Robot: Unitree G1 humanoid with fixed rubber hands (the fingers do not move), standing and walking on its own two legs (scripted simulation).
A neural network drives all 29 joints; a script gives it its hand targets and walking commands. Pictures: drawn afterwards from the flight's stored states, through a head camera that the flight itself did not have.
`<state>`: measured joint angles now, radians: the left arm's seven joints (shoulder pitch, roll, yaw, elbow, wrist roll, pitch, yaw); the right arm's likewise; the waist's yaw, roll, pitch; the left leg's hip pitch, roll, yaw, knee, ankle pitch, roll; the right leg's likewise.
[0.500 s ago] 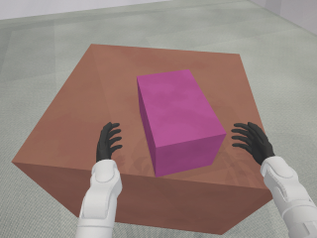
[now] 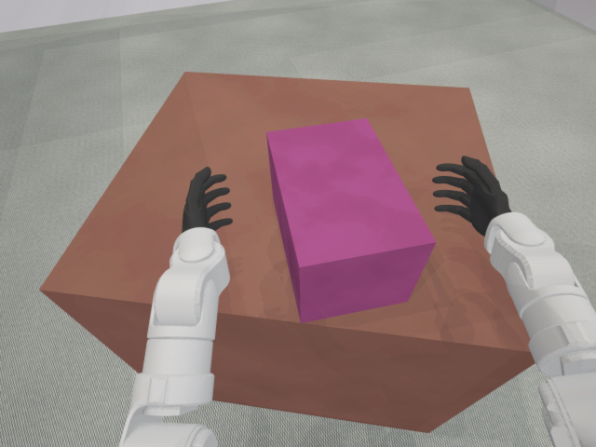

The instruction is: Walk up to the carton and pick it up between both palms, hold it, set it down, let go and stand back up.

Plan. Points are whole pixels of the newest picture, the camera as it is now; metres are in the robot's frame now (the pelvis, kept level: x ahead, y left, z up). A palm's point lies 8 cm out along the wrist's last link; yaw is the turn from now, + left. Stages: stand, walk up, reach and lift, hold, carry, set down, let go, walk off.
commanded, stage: reach and lift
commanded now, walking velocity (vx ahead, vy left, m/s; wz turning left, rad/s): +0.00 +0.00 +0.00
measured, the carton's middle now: (335, 215) +0.48 +0.00 +0.00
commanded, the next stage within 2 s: none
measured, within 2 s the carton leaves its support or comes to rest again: neither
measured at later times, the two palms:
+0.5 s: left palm (203, 213) +0.37 +0.18 +0.11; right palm (478, 184) +0.46 -0.19 +0.11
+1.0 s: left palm (206, 213) +0.40 +0.19 +0.08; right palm (442, 174) +0.49 -0.15 +0.10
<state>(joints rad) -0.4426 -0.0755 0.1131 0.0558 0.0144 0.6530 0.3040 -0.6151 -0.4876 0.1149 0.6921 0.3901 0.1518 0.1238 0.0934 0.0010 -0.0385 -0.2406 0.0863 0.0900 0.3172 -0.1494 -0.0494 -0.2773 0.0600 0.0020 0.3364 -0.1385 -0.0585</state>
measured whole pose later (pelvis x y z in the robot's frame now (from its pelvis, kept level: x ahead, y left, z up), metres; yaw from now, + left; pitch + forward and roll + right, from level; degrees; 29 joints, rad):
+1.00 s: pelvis +0.01 +0.00 +0.00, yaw +2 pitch +15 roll +0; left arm -0.71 -0.10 0.26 0.55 0.10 0.30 0.22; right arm -0.98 -0.40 -0.01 1.15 0.19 -0.01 0.14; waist 0.14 0.02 -0.11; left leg -0.44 0.08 0.05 0.32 -0.13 -0.05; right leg -0.46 0.05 -0.03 0.33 -0.12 -0.05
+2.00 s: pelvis +0.00 -0.01 -0.01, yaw +0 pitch +20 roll +1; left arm -0.76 -0.25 0.56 0.76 0.38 -0.10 0.17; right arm -0.96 -0.14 -0.40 1.20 -0.26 -0.23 0.03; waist 0.13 0.00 -0.12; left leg -0.54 0.09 0.09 0.32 -0.11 -0.05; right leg -0.59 0.07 0.00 0.36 -0.11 -0.07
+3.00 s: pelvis +0.02 -0.01 +0.00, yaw +1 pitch +17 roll +1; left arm -0.67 -0.27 0.53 0.69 0.40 -0.09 0.16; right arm -0.90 -0.10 -0.46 1.22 -0.31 -0.32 0.04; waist 0.09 -0.01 -0.10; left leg -0.46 0.09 0.06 0.30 -0.12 -0.05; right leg -0.49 0.07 -0.02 0.33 -0.13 -0.07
